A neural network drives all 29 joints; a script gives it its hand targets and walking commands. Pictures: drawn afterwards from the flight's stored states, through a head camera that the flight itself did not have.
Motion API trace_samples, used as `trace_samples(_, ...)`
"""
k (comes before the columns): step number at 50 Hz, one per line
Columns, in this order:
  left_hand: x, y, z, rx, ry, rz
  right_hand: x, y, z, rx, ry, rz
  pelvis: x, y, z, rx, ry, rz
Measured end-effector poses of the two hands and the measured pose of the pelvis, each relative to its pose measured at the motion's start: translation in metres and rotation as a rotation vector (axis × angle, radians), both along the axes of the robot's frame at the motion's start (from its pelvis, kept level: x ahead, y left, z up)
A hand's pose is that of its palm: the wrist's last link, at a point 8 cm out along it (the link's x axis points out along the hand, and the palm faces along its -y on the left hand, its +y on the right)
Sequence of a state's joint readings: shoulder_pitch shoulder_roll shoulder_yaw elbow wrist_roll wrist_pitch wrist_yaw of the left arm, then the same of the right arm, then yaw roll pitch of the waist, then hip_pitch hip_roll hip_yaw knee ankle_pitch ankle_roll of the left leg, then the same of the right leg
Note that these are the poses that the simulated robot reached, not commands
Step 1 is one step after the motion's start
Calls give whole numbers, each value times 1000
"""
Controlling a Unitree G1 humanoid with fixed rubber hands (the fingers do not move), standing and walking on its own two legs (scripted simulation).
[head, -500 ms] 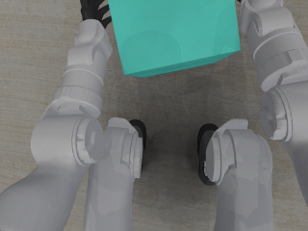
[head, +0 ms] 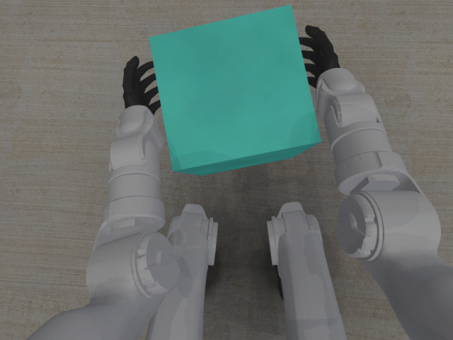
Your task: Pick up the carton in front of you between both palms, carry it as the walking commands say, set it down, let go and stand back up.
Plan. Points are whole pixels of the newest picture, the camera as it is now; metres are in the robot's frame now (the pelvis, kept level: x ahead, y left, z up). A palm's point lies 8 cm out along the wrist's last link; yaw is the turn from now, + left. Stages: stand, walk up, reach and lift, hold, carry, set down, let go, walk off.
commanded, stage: reach and lift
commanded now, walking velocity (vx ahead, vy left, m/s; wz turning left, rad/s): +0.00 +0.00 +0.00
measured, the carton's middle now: (235, 110) +0.50 +0.00 -0.15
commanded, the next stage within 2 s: none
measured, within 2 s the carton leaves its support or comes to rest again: neither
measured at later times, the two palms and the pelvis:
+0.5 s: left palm (87, 80) +0.46 +0.15 +0.08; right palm (369, 52) +0.48 -0.15 +0.07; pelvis +0.03 +0.00 +0.12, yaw -1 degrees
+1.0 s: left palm out of the picture +0.43 +0.15 +0.24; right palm out of the picture +0.43 -0.15 +0.23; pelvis +0.09 +0.01 +0.26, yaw -2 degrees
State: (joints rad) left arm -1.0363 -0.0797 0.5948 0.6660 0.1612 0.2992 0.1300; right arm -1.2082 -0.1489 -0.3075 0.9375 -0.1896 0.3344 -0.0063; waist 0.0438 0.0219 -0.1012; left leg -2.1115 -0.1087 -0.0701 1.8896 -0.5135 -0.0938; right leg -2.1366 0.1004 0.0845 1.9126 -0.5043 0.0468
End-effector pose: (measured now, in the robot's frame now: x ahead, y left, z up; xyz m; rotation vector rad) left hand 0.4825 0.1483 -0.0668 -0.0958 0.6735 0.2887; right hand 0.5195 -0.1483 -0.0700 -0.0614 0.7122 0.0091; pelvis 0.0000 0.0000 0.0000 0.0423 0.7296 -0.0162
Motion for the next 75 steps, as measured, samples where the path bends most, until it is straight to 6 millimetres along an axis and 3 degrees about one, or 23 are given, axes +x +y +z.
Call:
trace_samples(20,-14,-1,115,7,-21,-49,-34,-2,107,19,-19,-69,25,4,94,-20,-31,-5)
trace_samples(37,-38,1,228,4,-11,-82,-68,-1,222,25,-8,-111,61,4,193,-34,-208,-2)
trace_samples(54,-60,0,329,8,-17,-127,-101,-2,323,23,-16,-155,99,7,282,-47,-441,-7)
trace_samples(68,-73,3,407,39,-37,-190,-126,1,403,-4,-39,-177,113,9,323,-54,-690,-8)
trace_samples(75,-80,1,419,56,-6,-210,-135,-1,415,-22,-9,-171,105,10,325,-56,-768,-13)
